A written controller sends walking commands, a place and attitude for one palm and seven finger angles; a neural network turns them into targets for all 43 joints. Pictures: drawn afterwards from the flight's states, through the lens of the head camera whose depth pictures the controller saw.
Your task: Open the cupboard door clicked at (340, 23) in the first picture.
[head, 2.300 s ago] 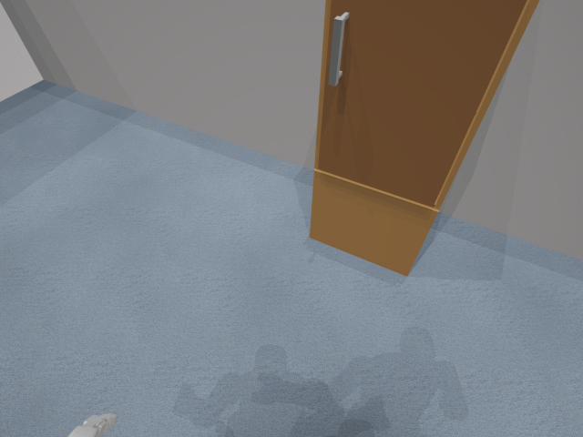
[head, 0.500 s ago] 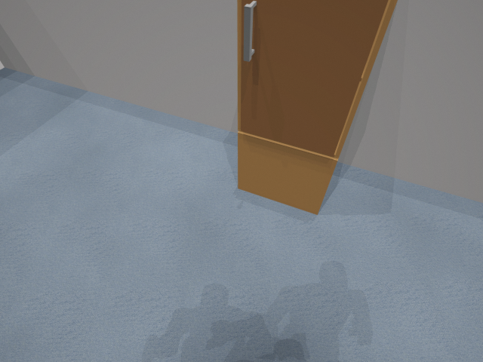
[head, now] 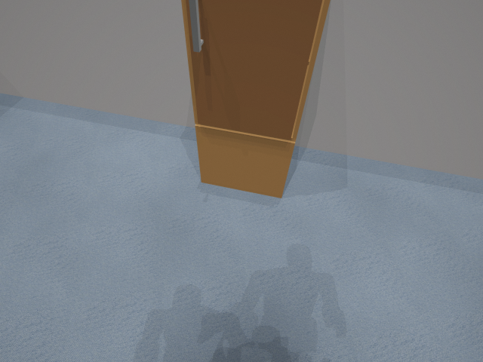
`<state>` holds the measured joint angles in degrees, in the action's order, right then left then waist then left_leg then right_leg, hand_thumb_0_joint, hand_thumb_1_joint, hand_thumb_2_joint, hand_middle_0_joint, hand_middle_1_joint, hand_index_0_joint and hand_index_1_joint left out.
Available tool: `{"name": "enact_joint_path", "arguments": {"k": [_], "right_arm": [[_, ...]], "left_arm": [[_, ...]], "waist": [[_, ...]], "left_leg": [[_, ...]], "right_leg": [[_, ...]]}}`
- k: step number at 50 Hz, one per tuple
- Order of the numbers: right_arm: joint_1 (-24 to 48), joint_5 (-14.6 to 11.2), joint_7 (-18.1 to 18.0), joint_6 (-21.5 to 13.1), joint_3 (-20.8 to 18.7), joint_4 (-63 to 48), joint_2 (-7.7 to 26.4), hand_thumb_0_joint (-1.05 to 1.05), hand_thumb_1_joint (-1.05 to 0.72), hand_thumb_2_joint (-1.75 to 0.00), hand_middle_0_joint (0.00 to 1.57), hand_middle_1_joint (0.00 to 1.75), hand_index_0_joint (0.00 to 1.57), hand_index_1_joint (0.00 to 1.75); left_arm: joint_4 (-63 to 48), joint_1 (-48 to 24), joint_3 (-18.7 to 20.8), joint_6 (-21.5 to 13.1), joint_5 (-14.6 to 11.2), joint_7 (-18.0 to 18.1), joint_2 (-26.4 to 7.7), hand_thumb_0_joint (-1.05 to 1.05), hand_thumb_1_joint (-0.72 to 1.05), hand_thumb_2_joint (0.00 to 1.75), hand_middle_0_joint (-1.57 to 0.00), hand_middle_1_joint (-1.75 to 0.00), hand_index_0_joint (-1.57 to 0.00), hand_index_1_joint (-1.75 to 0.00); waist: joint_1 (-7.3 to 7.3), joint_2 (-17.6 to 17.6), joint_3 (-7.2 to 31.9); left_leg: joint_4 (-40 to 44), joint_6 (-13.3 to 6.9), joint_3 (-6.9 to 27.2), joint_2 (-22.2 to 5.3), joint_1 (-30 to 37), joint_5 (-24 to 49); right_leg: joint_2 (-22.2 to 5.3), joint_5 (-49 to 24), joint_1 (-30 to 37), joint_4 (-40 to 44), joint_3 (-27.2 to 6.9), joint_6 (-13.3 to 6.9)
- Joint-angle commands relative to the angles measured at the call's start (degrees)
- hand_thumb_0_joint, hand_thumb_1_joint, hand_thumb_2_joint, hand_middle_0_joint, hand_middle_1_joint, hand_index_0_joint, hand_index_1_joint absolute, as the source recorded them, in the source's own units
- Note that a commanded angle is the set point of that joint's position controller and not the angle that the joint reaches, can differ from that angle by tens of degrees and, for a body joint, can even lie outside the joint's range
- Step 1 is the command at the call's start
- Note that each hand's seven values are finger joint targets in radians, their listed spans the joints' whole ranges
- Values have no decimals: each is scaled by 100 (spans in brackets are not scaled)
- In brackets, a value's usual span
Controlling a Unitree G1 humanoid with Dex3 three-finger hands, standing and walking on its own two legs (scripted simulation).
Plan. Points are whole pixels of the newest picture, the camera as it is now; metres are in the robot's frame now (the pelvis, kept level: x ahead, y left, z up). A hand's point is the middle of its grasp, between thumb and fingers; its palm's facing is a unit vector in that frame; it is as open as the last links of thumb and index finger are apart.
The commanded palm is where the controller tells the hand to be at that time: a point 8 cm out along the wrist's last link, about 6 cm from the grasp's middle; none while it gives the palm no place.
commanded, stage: turn to face it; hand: left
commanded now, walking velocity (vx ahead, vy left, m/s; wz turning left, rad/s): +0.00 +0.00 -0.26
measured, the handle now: (197, 21) +0.99 +0.23 +0.09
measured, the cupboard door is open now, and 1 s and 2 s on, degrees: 0 0 0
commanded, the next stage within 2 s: take the last steps up to it in 0.08 s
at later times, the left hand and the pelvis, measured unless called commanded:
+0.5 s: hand out of the picture +0.09 +0.19 -0.16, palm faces -0.05 -0.98 -0.21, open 7.3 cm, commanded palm none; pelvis +0.01 +0.01 +0.00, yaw -6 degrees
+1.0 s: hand (90, 347) +0.16 +0.31 -0.19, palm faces +0.00 -0.98 -0.18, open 7.4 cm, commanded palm none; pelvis +0.17 +0.12 -0.01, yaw -4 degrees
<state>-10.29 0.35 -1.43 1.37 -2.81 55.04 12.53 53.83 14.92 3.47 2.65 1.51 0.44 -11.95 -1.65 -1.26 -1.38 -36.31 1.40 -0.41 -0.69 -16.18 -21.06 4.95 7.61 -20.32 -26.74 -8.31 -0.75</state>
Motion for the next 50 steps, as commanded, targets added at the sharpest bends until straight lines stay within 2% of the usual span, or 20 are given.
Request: {"name": "enact_joint_path", "arguments": {"k": [1, 2, 5, 10, 15, 18, 19, 20, 21, 23, 26, 34, 38, 40, 41, 42, 43, 45, 48, 50], "right_arm": [[-912, 60, -113, -229, -180, -172, 989, 0, -90, -90, 20, 30, 20, 30], [-671, 92, -120, -188, -200, -372, 1251, 0, -90, -90, 20, 30, 20, 30], [-13, 111, -159, -254, -31, -427, 714, 0, -90, -90, 20, 30, 20, 30], [-807, 123, -166, -311, -40, -59, 647, 0, -90, -90, 20, 30, 20, 30], [-1399, 158, -57, -286, -74, 361, 704, 0, -90, -90, 20, 30, 20, 30], [-1311, 107, -20, -282, -39, 492, 599, 0, -90, -90, 20, 30, 20, 30], [-1285, 63, 13, -314, 4, 486, 403, 0, -90, -90, 20, 30, 20, 30], [-1171, 14, 52, -357, 62, 363, 112, 0, -90, -90, 20, 30, 20, 30], [-638, 118, 86, -343, 25, 52, 242, 0, -90, -90, 20, 30, 20, 30], [-379, 147, 155, -248, -63, 75, 362, 0, -90, -90, 20, 30, 20, 30], [-837, 178, 258, -166, -89, 332, 92, 0, -90, -90, 20, 30, 20, 30], [-276, 95, 450, -162, -96, -67, -14, 0, -90, -90, 20, 30, 20, 30], [-340, 67, 471, -272, -96, -120, 38, 0, -90, -90, 20, 30, 20, 30], [-1773, 150, 341, -359, -194, 319, 541, 0, -90, -90, 20, 30, 20, 30], [-2490, 232, 230, -411, -350, 505, 1263, 0, -90, -90, 20, 30, 20, 30], [-2747, 145, 134, -376, -370, 592, 1505, 0, -90, -90, 20, 30, 20, 30], [-2232, 89, 77, -372, -334, 555, 1379, 0, -90, -90, 20, 30, 20, 30], [-1218, 99, 58, -426, -173, 311, 706, 0, -90, -90, 20, 30, 20, 30], [-566, 113, 46, -515, -61, 243, 336, 0, -90, -90, 20, 30, 20, 30], [-510, 110, 45, -537, -112, 260, 261, 0, -90, -90, 20, 30, 20, 30]], "left_arm": [[-591, -222, 157, -34, -71, -3, -553, 0, 90, 90, -20, -30, -20, -30], [-676, -258, 181, -41, -35, -18, -528, 0, 90, 90, -20, -30, -20, -30], [-299, -17, 267, 2, 49, -87, -659, 0, 90, 90, -20, -30, -20, -30], [-245, -304, 68, -50, -13, -94, -325, 0, 90, 90, -20, -30, -20, -30], [-209, -652, -89, -168, 12, -119, -160, 0, 90, 90, -20, -30, -20, -30], [95, -7, -66, -287, -1, -105, -128, 0, 90, 90, -20, -30, -20, -30], [259, 352, -9, -349, 11, -58, -328, 0, 90, 90, -20, -30, -20, -30], [452, 958, 88, -435, 48, 13, -817, 0, 90, 90, -20, -30, -20, -30], [588, 1522, 173, -422, -12, 50, -1187, 0, 90, 90, -20, -30, -20, -30], [603, 1204, 126, -505, -22, 97, -929, 0, 90, 90, -20, -30, -20, -30], [489, 737, 34, -591, -6, 116, -460, 0, 90, 90, -20, -30, -20, -30], [786, 1008, 55, -732, 37, 130, -640, 0, 90, 90, -20, -30, -20, -30], [857, 945, 125, -666, 82, 124, -830, 0, 90, 90, -20, -30, -20, -30], [892, 1061, 98, -613, 56, 91, -650, 0, 90, 90, -20, -30, -20, -30], [794, 1367, 67, -559, -44, 39, -315, 0, 90, 90, -20, -30, -20, -30], [507, 1018, 7, -558, -76, 12, -111, 0, 90, 90, -20, -30, -20, -30], [456, 825, -16, -550, -72, 38, -84, 0, 90, 90, -20, -30, -20, -30], [497, 424, 20, -544, -18, -62, -140, 0, 90, 90, -20, -30, -20, -30], [729, 1002, -4, -365, 48, -90, 172, 0, 90, 90, -20, -30, -20, -30], [694, 1065, 17, -298, 56, -90, 201, 0, 90, 90, -20, -30, -20, -30]], "waist": [[390, 1215, 237], [318, 1654, -41], [-71, 880, -156], [261, 952, 183], [481, 1085, -152], [107, 739, -33], [-51, 250, 13], [-292, -950, 150], [-552, -1177, -4], [-355, -1063, -706], [71, -510, -868], [68, -817, -816], [185, -830, -710], [752, 202, 181], [888, 1912, 888], [946, 2196, 997], [822, 1946, 1055], [543, 920, 149], [20, 862, -147], [-60, 779, -204]], "left_leg": [[2286, -629, 1679, -1475, 1476, -185], [2641, -1059, 2361, -2391, 553, -294], [2270, -927, 1165, -1573, -38, 1257], [1677, -1071, 566, -1387, 1344, 3420], [2092, -1128, 841, -1493, 912, 1239], [1560, -817, 509, -1157, 305, 467], [1019, -603, 230, -900, -518, 62], [-324, -288, -491, -301, -1752, -532], [-1364, -136, -470, -179, -2489, -1365], [-2216, -140, -2, -490, -2600, -514], [-2331, 6, -120, -649, -2353, 509], [-1104, 49, -450, -719, -1953, 1263], [-217, -135, -733, -479, -680, 798], [506, -241, -775, -254, 1409, 792], [1035, -627, 993, -1567, 2471, 720], [1971, -1077, 2446, -2315, 2483, 377], [2284, -1144, 2451, -2454, 2094, -530], [2437, -1087, 1812, -2121, 639, -1029], [2702, -902, 643, -1623, -633, -534], [2839, -973, 443, -1513, -662, -378]], "right_leg": [[-112, 1683, -1494, -769, -317, -24], [21, 2140, -1465, -2151, 435, 206], [-282, 1438, -1124, -3747, 376, 293], [-502, 1573, -1074, -2732, 816, 368], [-544, 1986, -177, -1355, 1271, 120], [-530, 1017, 1200, 230, 1429, 37], [-932, 927, 2199, 599, 978, -99], [-2223, 1295, 3225, 1164, -538, -544], [-3112, 1359, 3045, 1548, -1650, -1017], [-2938, 2417, 1880, 1978, -1631, -1067], [-2408, 1314, 1403, 1904, -136, -698], [-2293, 428, 1265, 1803, 870, -460], [-2306, 105, 963, 1146, 1115, -346], [-1771, -525, 597, -1104, 1643, -116], [-942, 1419, -501, -3006, 2006, 110], [-535, 2866, -1301, -4396, 1475, 45], [-818, 2543, -1578, -5142, 1033, -96], [-1274, 1643, -1675, -5172, 985, -118], [-1311, 1176, -803, -4389, 1140, -29], [-1299, 906, -735, -3930, 1167, 18]]}}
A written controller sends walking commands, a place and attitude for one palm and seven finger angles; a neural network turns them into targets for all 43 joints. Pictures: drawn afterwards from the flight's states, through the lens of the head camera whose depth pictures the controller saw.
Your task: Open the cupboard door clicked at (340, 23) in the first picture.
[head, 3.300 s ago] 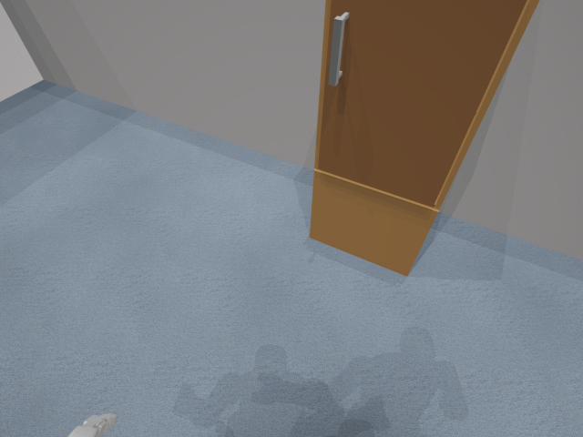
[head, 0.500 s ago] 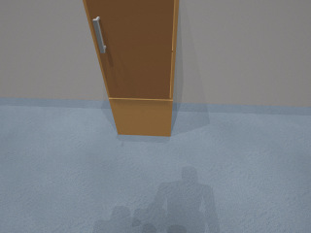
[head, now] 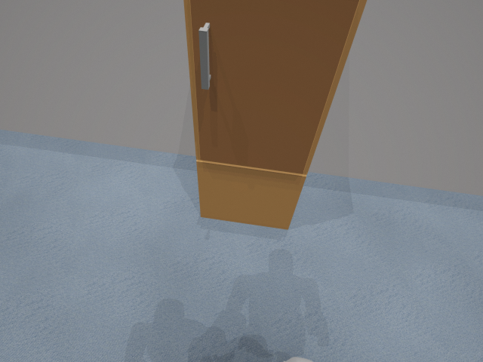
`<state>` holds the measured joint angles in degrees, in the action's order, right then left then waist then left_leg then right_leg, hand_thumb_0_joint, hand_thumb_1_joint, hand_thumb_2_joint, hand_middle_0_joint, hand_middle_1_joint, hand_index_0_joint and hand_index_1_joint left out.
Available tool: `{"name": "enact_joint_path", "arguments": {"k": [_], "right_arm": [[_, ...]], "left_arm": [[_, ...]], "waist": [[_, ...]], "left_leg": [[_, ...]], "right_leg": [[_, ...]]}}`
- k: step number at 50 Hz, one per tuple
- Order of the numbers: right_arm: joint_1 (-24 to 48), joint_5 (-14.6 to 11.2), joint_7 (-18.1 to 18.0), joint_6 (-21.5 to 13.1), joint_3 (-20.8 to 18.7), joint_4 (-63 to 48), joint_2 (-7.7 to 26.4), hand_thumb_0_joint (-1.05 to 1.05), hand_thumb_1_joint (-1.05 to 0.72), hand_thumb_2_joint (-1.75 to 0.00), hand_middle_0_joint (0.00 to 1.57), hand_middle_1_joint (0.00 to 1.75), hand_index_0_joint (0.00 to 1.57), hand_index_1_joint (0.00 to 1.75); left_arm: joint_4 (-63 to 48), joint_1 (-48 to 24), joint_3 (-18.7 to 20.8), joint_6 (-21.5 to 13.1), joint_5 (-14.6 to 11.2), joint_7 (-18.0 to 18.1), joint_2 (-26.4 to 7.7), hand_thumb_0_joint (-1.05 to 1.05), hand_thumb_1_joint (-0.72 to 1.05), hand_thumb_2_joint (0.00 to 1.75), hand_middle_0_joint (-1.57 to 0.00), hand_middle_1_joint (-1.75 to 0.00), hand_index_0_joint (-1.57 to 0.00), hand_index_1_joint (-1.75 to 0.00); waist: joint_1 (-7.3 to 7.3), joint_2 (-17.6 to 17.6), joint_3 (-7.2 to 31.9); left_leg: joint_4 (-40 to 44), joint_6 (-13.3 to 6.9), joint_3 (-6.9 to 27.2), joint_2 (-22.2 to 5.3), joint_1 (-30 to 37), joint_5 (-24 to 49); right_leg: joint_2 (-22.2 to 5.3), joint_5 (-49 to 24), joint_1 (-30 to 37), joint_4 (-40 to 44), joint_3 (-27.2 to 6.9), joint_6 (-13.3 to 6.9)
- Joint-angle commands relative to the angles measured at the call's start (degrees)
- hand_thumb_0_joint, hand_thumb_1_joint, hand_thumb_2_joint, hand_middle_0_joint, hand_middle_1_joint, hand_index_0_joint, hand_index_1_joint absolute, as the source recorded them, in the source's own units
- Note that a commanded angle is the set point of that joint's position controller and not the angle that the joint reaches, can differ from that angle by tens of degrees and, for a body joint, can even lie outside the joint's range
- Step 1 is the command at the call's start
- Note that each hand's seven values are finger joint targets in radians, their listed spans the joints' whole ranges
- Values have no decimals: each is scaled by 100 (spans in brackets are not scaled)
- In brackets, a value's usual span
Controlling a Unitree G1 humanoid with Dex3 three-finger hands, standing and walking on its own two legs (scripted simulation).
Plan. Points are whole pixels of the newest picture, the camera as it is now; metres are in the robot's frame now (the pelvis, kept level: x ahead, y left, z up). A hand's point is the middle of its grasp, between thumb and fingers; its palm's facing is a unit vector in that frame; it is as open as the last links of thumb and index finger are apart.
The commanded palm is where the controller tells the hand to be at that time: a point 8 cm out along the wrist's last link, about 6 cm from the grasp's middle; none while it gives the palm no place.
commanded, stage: take the last steps up to it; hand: left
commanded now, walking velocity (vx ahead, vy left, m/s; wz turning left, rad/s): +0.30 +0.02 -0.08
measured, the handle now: (206, 57) +0.82 +0.17 +0.10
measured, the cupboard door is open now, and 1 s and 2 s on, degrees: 0 0 0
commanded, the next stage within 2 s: come to a stop and stand still in 0.50 s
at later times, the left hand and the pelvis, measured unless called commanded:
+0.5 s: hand (168, 298) +0.26 +0.17 -0.15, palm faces +0.05 -0.98 -0.19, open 7.2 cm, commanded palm none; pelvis +0.18 +0.00 +0.01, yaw -1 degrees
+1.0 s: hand (146, 279) +0.30 +0.23 -0.17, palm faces -0.01 -0.97 -0.22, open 7.4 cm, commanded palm none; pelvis +0.25 +0.03 +0.01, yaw -4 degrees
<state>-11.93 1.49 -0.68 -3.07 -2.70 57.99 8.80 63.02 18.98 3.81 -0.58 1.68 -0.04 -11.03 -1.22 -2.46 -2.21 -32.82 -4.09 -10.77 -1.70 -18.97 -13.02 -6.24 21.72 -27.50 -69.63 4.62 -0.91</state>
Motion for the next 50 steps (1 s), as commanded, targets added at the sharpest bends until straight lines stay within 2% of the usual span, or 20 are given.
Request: {"name": "enact_joint_path", "arguments": {"k": [1, 6, 13, 15, 17, 18, 19, 20, 21, 23, 26, 31, 33, 34, 36, 37, 38, 39, 45, 50], "right_arm": [[-420, -8, -30, -99, -125, -34, 647, 0, -90, -90, 20, 30, 20, 30], [-874, 5, -39, -108, -160, 115, 675, 0, -90, -90, 20, 30, 20, 30], [-1410, 43, -79, -113, -123, 409, 631, 0, -90, -90, 20, 30, 20, 30], [-1517, 51, -83, -95, -99, 508, 581, 0, -90, -90, 20, 30, 20, 30], [-1457, 21, -92, -71, -50, 551, 564, 0, -90, -90, 20, 30, 20, 30], [-1354, -46, -74, -101, -30, 537, 508, 0, -90, -90, 20, 30, 20, 30], [-1286, -111, -36, -154, 10, 382, 337, 0, -90, -90, 20, 30, 20, 30], [-1105, -75, -3, -166, 13, 176, 357, 0, -90, -90, 20, 30, 20, 30], [-688, -67, -13, -100, -16, 145, 420, 0, -90, -90, 20, 30, 20, 30], [-409, -43, 22, -1, -40, 48, 255, 0, -90, -90, 20, 30, 20, 30], [-854, 10, 70, 144, -30, 173, 3, 0, -90, -90, 20, 30, 20, 30], [-732, -25, 119, 135, 27, 94, 17, 0, -90, -90, 20, 30, 20, 30], [-896, -44, 40, 109, 75, 261, 75, 0, -90, -90, 20, 30, 20, 30], [-1113, -36, 11, 66, 63, 354, 322, 0, -90, -90, 20, 30, 20, 30], [-1062, -30, -79, 76, -18, 322, 941, 0, -90, -90, 20, 30, 20, 30], [-837, -61, -151, 115, -30, 309, 1035, 0, -90, -90, 20, 30, 20, 30], [-790, -61, -224, 160, -51, 294, 1059, 0, -90, -90, 20, 30, 20, 30], [-752, -49, -280, 203, -71, 275, 1070, 0, -90, -90, 20, 30, 20, 30], [-241, -36, -316, 305, -278, -71, 1136, 0, -90, -90, 20, 30, 20, 30], [158, 11, -219, 318, -325, -259, 1092, 0, -90, -90, 20, 30, 20, 30]], "left_arm": [[-291, 549, -4, 43, 44, -44, 82, 0, 90, 90, -20, -30, -20, -30], [-680, -319, 30, 32, 53, -58, 44, 0, 90, 90, -20, -30, -20, -30], [-1015, -1145, 11, -64, 46, -72, 61, 0, 90, 90, -20, -30, -20, -30], [-1012, -1176, 2, -111, 34, -62, 72, 0, 90, 90, -20, -30, -20, -30], [-794, -654, 7, -171, 28, -52, 60, 0, 90, 90, -20, -30, -20, -30], [-587, -39, 52, -221, 26, -22, -139, 0, 90, 90, -20, -30, -20, -30], [-333, 753, 148, -290, 31, 39, -581, 0, 90, 90, -20, -30, -20, -30], [-189, 1341, 231, -313, -31, 86, -1047, 0, 90, 90, -20, -30, -20, -30], [-165, 1194, 241, -325, -62, 124, -1043, 0, 90, 90, -20, -30, -20, -30], [-342, 439, 126, -294, -42, 168, -623, 0, 90, 90, -20, -30, -20, -30], [-460, -72, 49, -355, 8, 197, -278, 0, 90, 90, -20, -30, -20, -30], [-368, -238, 33, -287, -12, 125, -518, 0, 90, 90, -20, -30, -20, -30], [-305, -385, -22, -189, -63, 166, -407, 0, 90, 90, -20, -30, -20, -30], [-259, -248, -72, -143, -73, 177, -288, 0, 90, 90, -20, -30, -20, -30], [-164, 247, -114, -14, -120, 212, -104, 0, 90, 90, -20, -30, -20, -30], [-88, 383, -124, 77, -138, 233, -136, 0, 90, 90, -20, -30, -20, -30], [-123, 289, -118, 145, -124, 246, -249, 0, 90, 90, -20, -30, -20, -30], [-192, 146, -89, 191, -92, 243, -320, 0, 90, 90, -20, -30, -20, -30], [-611, -136, 83, 316, -39, 152, -364, 0, 90, 90, -20, -30, -20, -30], [-862, -231, 95, 390, -35, 101, -240, 0, 90, 90, -20, -30, -20, -30]], "waist": [[-72, 737, -137], [154, 274, -333], [388, 330, -412], [381, 363, -345], [113, 314, -62], [-184, 177, 292], [-421, -623, 840], [-506, -1162, 897], [-607, -782, 774], [-276, 61, 81], [168, -173, 19], [214, -490, -115], [329, -445, -3], [342, 65, 274], [206, 1269, 566], [162, 1835, 615], [231, 1960, 498], [257, 1643, 328], [253, 799, 896], [168, 1215, 791]], "left_leg": [[2552, -488, 1483, -1423, -277, -1135], [2663, -694, 1602, -1605, 610, -975], [2235, -764, 1534, -1644, 1683, 293], [1820, -678, 1322, -1577, 1776, 1174], [959, -359, 805, -1204, 1495, 1994], [99, -136, 462, -940, 915, 2322], [-1127, 139, 29, -461, -376, 1503], [-2620, 357, -114, 113, -1503, -1676], [-3384, 299, 626, -132, -1765, -2046], [-3548, 322, 959, -474, -1904, -1313], [-2473, 505, 798, -614, -1129, -908], [-691, 562, 405, -303, -115, -154], [377, 633, 423, -238, 776, 889], [671, 609, 674, -433, 1349, 2027], [771, 51, 1516, -1589, 1566, 4287], [1002, -240, 1816, -1895, 1543, 5030], [1148, -443, 1943, -2003, 1444, 5503], [1138, -586, 1957, -2061, 1340, 5679], [932, -670, 1432, -1991, 1809, 4828], [1223, -581, 1358, -1838, 1020, 2766]], "right_leg": [[-193, -615, -94, 603, -158, 64], [-182, -765, -463, 1794, -216, 120], [47, -397, -501, 2892, -52, 40], [172, -309, -155, 3319, 71, -19], [451, -895, 1044, 4189, 335, -121], [281, -1372, 2228, 4367, 57, -304], [-766, -2056, 3717, 4400, -1254, -774], [-1841, -3212, 4330, 4926, -2747, -1498], [-1966, -3108, 3859, 5089, -2796, -1668], [-1594, -2044, 2791, 5425, -2025, -1382], [-1155, -2486, 1837, 5546, -859, -955], [-721, -2220, 1317, 5313, -398, -687], [-402, -2433, 1173, 4740, -172, -388], [-180, -2188, 1177, 4263, -101, -180], [259, -259, 1220, 3747, 79, 207], [344, 470, 1148, 3137, 111, 296], [352, 1028, 978, 2416, -86, 284], [319, 1201, 735, 1860, -277, 249], [404, 656, -69, 635, -591, 323], [336, 435, 452, 1573, -435, 278]]}}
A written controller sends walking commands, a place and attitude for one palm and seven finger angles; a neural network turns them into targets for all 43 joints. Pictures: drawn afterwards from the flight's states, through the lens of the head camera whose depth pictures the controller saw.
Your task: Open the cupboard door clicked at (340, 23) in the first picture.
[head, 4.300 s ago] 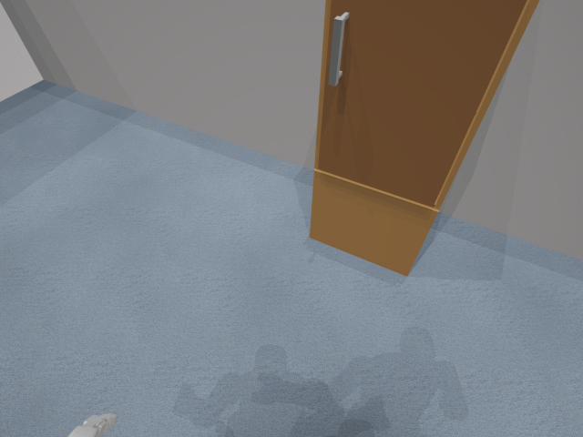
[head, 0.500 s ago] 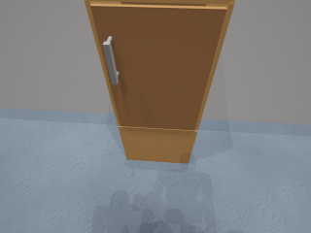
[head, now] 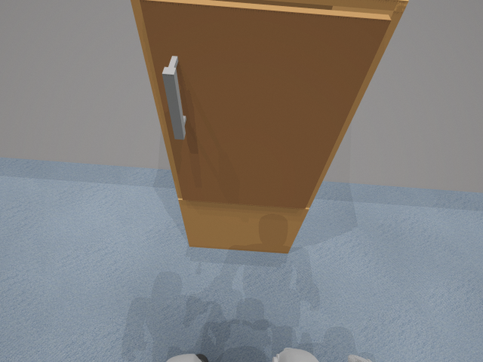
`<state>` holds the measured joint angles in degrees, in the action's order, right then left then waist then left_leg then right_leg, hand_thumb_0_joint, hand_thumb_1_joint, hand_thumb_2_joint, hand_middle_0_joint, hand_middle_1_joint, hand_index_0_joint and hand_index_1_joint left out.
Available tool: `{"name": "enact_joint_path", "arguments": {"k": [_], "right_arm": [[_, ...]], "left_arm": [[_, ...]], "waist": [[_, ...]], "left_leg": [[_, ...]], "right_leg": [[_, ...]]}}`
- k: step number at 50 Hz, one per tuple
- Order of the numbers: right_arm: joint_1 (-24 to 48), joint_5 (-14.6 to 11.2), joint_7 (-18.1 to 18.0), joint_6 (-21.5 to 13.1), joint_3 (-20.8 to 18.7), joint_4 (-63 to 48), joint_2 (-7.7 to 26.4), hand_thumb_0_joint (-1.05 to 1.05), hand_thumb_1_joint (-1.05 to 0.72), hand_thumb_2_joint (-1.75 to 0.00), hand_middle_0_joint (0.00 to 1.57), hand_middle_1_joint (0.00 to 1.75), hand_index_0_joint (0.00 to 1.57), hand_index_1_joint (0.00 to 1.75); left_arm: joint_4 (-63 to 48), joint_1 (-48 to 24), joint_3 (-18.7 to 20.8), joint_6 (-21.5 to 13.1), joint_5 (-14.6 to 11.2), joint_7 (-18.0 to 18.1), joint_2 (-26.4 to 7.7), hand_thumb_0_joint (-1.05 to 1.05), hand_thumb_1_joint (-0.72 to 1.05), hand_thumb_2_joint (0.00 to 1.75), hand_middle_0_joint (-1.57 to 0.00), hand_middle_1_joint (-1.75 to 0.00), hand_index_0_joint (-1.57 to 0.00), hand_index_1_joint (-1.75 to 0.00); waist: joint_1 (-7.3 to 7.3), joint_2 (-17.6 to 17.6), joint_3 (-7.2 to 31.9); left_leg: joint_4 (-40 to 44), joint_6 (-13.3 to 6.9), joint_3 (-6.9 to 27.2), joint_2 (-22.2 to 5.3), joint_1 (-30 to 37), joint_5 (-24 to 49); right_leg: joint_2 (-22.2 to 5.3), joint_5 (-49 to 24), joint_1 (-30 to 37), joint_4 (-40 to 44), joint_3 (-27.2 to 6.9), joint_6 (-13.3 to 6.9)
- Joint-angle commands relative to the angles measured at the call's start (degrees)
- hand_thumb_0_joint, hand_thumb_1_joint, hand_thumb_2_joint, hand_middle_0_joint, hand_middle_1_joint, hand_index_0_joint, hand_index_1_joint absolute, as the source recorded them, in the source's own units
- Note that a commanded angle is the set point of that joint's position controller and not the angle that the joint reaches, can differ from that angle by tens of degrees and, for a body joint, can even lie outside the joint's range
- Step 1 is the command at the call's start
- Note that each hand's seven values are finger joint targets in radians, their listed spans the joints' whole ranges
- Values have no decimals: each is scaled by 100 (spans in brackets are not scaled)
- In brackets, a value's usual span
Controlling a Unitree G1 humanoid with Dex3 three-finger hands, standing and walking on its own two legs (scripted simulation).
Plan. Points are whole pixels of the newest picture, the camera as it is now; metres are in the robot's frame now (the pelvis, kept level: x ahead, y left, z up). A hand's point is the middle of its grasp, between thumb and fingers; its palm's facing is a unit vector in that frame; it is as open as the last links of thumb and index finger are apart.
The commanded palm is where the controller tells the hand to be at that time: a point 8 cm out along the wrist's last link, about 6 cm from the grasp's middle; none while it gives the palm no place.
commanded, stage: come to a stop and stand still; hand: left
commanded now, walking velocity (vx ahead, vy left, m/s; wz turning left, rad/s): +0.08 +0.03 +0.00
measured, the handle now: (177, 100) +0.55 +0.17 +0.09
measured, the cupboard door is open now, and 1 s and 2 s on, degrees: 0 0 0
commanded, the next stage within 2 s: look again from close up in 1.84 s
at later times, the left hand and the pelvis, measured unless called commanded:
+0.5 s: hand out of the picture +0.00 +0.16 -0.18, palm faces +0.08 -0.97 -0.23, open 7.4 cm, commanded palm none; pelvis -0.01 -0.02 -0.01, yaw +2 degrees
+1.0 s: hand out of the picture +0.04 +0.19 -0.17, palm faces +0.01 -0.97 -0.25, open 7.4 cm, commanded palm none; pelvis +0.01 +0.00 +0.00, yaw +0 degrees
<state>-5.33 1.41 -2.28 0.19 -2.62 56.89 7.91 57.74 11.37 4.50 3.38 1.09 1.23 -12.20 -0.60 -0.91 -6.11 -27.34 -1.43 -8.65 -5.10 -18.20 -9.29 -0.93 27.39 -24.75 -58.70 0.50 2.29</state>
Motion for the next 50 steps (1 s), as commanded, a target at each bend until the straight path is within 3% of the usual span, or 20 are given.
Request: {"name": "enact_joint_path", "arguments": {"k": [1, 3, 5, 6, 7, 8, 9, 12, 18, 20, 21, 22, 23, 24, 25, 26, 29, 31, 35, 50], "right_arm": [[-394, 36, -26, 1, -352, -193, 1216, 0, -90, -90, 20, 30, 20, 30], [-275, 42, 51, 47, -353, -209, 1183, 0, -90, -90, 20, 30, 20, 30], [-330, -19, 132, 91, -285, -184, 900, 0, -90, -90, 20, 30, 20, 30], [-493, -89, 175, 139, -182, -219, 469, 0, -90, -90, 20, 30, 20, 30], [-345, -77, 229, 184, -130, -344, 400, 0, -90, -90, 20, 30, 20, 30], [-279, -50, 260, 239, -160, -350, 619, 0, -90, -90, 20, 30, 20, 30], [-398, -21, 264, 281, -170, -279, 642, 0, -90, -90, 20, 30, 20, 30], [-997, -7, 286, 170, -145, 49, 692, 0, -90, -90, 20, 30, 20, 30], [-1011, -52, 188, 37, -34, 3, 539, 0, -90, -90, 20, 30, 20, 30], [-1384, -77, 142, -19, 4, 206, 478, 0, -90, -90, 20, 30, 20, 30], [-1515, -67, 120, -66, 17, 283, 607, 0, -90, -90, 20, 30, 20, 30], [-1020, -59, 153, -96, -12, -130, 951, 0, -90, -90, 20, 30, 20, 30], [-1628, 0, 173, -52, 66, -217, 619, 0, -90, -90, 20, 30, 20, 30], [-1690, -6, 190, -96, 126, -160, 554, 0, -90, -90, 20, 30, 20, 30], [-1637, 38, 235, -180, 158, -181, 552, 0, -90, -90, 20, 30, 20, 30], [-1481, 16, 186, -206, 157, -272, 702, 0, -90, -90, 20, 30, 20, 30], [-1355, -45, 88, -223, 167, -376, 814, 0, -90, -90, 20, 30, 20, 30], [-1428, -47, 86, -250, 173, -324, 833, 0, -90, -90, 20, 30, 20, 30], [-1384, -44, 76, -245, 168, -164, 871, 0, -90, -90, 20, 30, 20, 30], [-1186, -49, 27, -276, 131, 155, 974, 0, -90, -90, 20, 30, 20, 30]], "left_arm": [[-356, 565, 7, -20, 15, -34, -72, 0, 90, 90, -20, -30, -20, -30], [-290, 774, -28, -106, 15, -20, -33, 0, 90, 90, -20, -30, -20, -30], [-84, 1235, -34, -243, 62, 13, -207, 0, 90, 90, -20, -30, -20, -30], [-149, 1039, -57, -352, 116, 38, -588, 0, 90, 90, -20, -30, -20, -30], [-343, 573, -66, -328, 86, 41, -934, 0, 90, 90, -20, -30, -20, -30], [-460, 287, -23, -321, 88, 47, -1064, 0, 90, 90, -20, -30, -20, -30], [-493, 58, 20, -347, 78, 69, -1088, 0, 90, 90, -20, -30, -20, -30], [-478, -177, -27, -375, 69, 49, -790, 0, 90, 90, -20, -30, -20, -30], [-83, 548, 23, -398, 46, 81, -763, 0, 90, 90, -20, -30, -20, -30], [-15, 414, -18, -380, -16, 84, -655, 0, 90, 90, -20, -30, -20, -30], [12, 432, -67, -360, -56, 75, -469, 0, 90, 90, -20, -30, -20, -30], [202, 858, -200, -482, -17, 316, -449, 0, 90, 90, -20, -30, -20, -30], [-103, 600, -123, -559, 51, 284, -677, 0, 90, 90, -20, -30, -20, -30], [-154, 337, -182, -514, 28, 239, -649, 0, 90, 90, -20, -30, -20, -30], [-182, 400, -240, -473, 18, 190, -480, 0, 90, 90, -20, -30, -20, -30], [-142, 462, -277, -436, 3, 158, -442, 0, 90, 90, -20, -30, -20, -30], [40, 627, -368, -442, -9, 104, -284, 0, 90, 90, -20, -30, -20, -30], [65, 549, -373, -455, -11, 81, -325, 0, 90, 90, -20, -30, -20, -30], [116, 547, -374, -394, 1, 81, -352, 0, 90, 90, -20, -30, -20, -30], [156, 346, -309, -410, -4, 84, -572, 0, 90, 90, -20, -30, -20, -30]], "waist": [[75, 1237, 1161], [-13, 1263, 1075], [-229, 482, 908], [-100, -891, 671], [-92, -1386, 267], [-103, -1209, 195], [-35, -1644, 16], [154, -938, 106], [-159, -787, 565], [1, -717, 702], [14, -279, 805], [-93, 68, 292], [203, -131, 860], [273, 482, 634], [150, 1706, 584], [58, 1981, 506], [-33, 475, 602], [22, 144, 575], [14, 217, 209], [42, 128, 592]], "left_leg": [[756, -793, 1150, -1471, 721, 1804], [795, -637, 1173, -1283, 250, 404], [269, -165, 799, -631, -552, -1217], [-650, 243, 416, -15, -826, -1826], [-1227, 285, 578, 148, -728, -2083], [-1692, 242, 750, 152, -497, -1877], [-2030, 203, 899, 202, -651, -1609], [-2234, 250, 725, 223, -541, -1044], [-557, 312, 595, 301, -161, -1215], [529, 280, 568, 329, 783, -300], [682, 177, 841, 92, 1175, 241], [-504, 267, 605, -168, 381, -331], [-489, 169, 670, 75, 362, -980], [-98, 148, 883, 106, 313, -825], [299, 72, 1208, -78, 217, -43], [609, -81, 1529, -301, 14, 563], [399, -221, 1348, -249, 202, 707], [409, -159, 1231, -148, 297, 675], [706, -157, 1257, -134, 249, 297], [496, -125, 978, -90, 881, 1397]], "right_leg": [[-252, -203, 428, 921, 27, -89], [-199, -515, 1067, 1888, 236, -156], [-239, -1320, 2021, 3368, 274, -149], [-1251, -283, 1538, 4437, -1105, -449], [-1975, 937, 472, 5155, -1980, -812], [-2003, 1629, -109, 5388, -2161, -944], [-1879, 1609, -189, 5449, -2227, -916], [-1394, -310, 448, 4761, -1046, -781], [-1539, -2384, 1658, 4081, -978, -1057], [-1236, -2546, 1336, 3668, -656, -772], [-937, -2220, 1044, 3415, -431, -566], [-892, -2597, 1113, 3434, -382, -450], [-1112, -1617, 1043, 3500, -764, -670], [-999, -772, 810, 3218, -463, -680], [-583, -901, 809, 2669, -33, -538], [-272, -709, 1003, 2452, 253, -394], [-295, -1213, 1257, 2825, 120, -392], [-402, -1623, 1286, 2867, 19, -377], [-418, -1480, 1160, 2944, 37, -315], [-535, -2577, 1427, 2976, -50, -307]]}}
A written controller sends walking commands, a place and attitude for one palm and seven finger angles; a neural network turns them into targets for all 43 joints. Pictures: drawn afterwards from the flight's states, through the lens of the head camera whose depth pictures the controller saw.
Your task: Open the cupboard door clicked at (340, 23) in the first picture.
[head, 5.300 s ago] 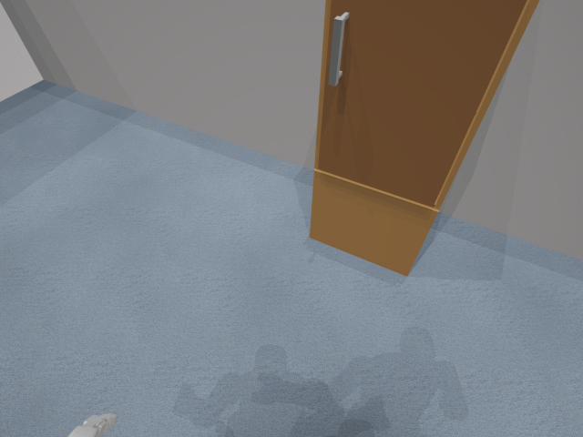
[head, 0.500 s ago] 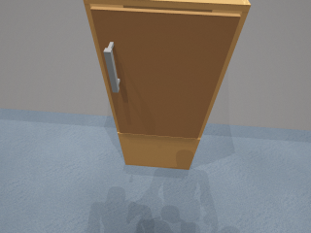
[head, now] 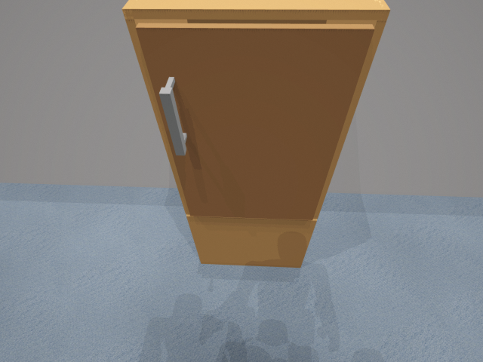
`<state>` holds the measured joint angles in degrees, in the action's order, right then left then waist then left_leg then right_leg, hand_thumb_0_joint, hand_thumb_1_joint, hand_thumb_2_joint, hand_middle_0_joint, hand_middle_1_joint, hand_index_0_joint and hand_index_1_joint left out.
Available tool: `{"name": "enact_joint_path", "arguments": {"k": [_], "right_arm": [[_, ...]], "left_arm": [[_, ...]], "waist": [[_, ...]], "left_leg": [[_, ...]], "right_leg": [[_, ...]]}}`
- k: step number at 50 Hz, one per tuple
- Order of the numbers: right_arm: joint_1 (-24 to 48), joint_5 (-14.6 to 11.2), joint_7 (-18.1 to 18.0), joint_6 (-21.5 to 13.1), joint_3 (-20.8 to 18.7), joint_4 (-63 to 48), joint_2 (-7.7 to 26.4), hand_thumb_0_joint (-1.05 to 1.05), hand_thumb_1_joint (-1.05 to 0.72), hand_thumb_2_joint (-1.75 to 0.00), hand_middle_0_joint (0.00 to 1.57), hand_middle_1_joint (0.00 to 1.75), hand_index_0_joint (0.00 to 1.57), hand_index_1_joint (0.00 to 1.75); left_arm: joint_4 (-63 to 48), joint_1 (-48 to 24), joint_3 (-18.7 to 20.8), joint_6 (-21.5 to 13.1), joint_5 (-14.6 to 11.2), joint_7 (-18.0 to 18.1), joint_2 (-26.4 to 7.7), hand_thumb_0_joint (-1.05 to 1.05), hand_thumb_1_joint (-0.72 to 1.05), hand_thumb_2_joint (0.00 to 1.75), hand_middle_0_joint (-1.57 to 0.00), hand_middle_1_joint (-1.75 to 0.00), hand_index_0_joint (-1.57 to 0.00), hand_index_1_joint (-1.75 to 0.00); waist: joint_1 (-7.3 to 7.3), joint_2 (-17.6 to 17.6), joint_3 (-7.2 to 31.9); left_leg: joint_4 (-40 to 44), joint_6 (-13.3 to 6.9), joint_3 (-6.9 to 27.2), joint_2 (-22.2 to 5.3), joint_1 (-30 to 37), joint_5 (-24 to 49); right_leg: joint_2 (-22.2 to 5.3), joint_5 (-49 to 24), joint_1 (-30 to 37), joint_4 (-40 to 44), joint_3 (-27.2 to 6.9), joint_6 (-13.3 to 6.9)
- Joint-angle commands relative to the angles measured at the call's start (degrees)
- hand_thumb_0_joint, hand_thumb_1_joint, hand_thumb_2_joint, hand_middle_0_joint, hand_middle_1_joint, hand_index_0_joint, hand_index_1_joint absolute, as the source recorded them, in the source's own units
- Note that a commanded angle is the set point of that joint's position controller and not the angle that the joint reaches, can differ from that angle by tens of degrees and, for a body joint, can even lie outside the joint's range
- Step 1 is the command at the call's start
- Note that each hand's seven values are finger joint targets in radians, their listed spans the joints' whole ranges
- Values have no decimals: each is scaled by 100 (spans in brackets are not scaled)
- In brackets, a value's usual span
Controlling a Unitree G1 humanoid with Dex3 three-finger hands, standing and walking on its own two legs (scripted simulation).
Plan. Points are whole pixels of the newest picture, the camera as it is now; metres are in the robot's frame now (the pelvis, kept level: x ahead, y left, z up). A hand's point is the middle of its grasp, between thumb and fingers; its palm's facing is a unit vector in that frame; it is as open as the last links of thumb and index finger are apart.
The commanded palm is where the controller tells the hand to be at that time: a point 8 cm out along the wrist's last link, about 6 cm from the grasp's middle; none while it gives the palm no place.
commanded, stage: come to a stop and stand still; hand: left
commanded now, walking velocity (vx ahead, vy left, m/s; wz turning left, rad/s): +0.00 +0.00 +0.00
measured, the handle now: (176, 118) +0.55 +0.17 +0.09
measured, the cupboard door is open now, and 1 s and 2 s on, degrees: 0 0 0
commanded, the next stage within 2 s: look again from close up in 0.84 s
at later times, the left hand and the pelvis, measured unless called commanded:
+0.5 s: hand out of the picture +0.05 +0.16 -0.16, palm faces +0.01 -0.97 -0.26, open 7.4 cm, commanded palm none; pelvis +0.01 -0.04 +0.00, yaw +1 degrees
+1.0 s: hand out of the picture +0.05 +0.16 -0.16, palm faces +0.04 -0.96 -0.27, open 7.4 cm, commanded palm none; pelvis +0.00 -0.05 +0.01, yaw +2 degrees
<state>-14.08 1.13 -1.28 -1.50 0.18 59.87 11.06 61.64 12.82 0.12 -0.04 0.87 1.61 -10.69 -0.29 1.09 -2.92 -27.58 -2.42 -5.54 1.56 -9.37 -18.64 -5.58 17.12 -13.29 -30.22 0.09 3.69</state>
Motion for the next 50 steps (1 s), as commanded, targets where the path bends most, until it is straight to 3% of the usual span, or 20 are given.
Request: {"name": "enact_joint_path", "arguments": {"k": [1, 12, 20, 27, 50], "right_arm": [[-238, -16, -69, -106, -155, -144, 683, 0, -90, -90, 20, 30, 20, 30], [-39, -13, -67, -85, -181, -24, 734, 0, -90, -90, 20, 30, 20, 30], [63, -15, -60, -57, -173, 48, 771, 0, -90, -90, 20, 30, 20, 30], [142, -18, -60, -62, -180, 88, 903, 0, -90, -90, 20, 30, 20, 30], [231, -13, -41, -51, -136, 190, 973, 0, -90, -90, 20, 30, 20, 30]], "left_arm": [[-236, 203, 136, -66, 16, 45, -742, 0, 90, 90, -20, -30, -20, -30], [-258, 55, 180, -122, 19, 33, -913, 0, 90, 90, -20, -30, -20, -30], [-266, -48, 193, -138, 17, 13, -1003, 0, 90, 90, -20, -30, -20, -30], [-246, -94, 212, -171, 1, 1, -1140, 0, 90, 90, -20, -30, -20, -30], [-195, -224, 202, -178, -4, -39, -1234, 0, 90, 90, -20, -30, -20, -30]], "waist": [[-11, -38, 261], [-1, -199, 424], [1, -258, 347], [-13, -214, 501], [-24, -171, 301]], "left_leg": [[516, -14, 644, -751, 27, 2322], [437, 57, 562, -758, 175, 2152], [495, 98, 546, -774, 127, 1812], [474, 142, 522, -800, 227, 1954], [765, 187, 596, -853, 144, 1666]], "right_leg": [[-85, -1587, 248, 132, -42, -450], [-158, -2121, 379, 266, -157, -542], [-166, -2021, 418, 450, -199, -584], [-218, -2339, 551, 507, -213, -614], [-171, -1834, 536, 830, -199, -601]]}}
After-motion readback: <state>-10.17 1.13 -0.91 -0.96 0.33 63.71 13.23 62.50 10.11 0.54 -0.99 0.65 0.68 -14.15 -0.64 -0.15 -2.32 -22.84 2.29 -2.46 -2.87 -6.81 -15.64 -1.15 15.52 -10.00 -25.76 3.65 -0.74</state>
